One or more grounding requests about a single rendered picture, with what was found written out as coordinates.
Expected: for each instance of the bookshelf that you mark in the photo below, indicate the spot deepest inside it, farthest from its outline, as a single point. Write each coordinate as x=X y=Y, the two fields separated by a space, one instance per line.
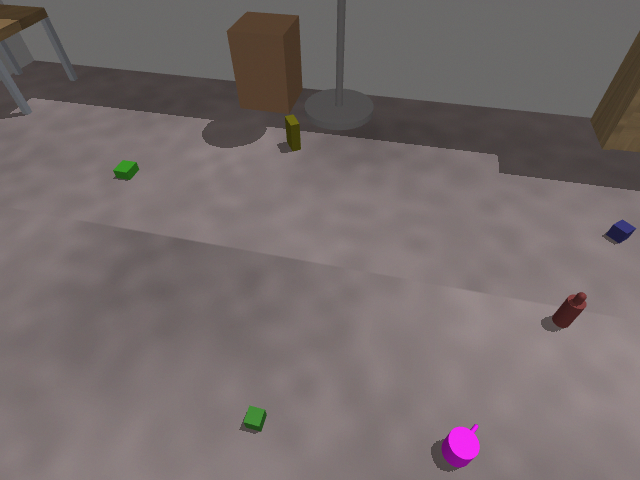
x=616 y=121

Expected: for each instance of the coat stand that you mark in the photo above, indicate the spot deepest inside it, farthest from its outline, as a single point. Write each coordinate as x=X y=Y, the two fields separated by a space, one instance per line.
x=339 y=109

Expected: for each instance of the chair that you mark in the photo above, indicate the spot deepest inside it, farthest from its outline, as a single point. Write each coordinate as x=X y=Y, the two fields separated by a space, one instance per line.
x=14 y=19

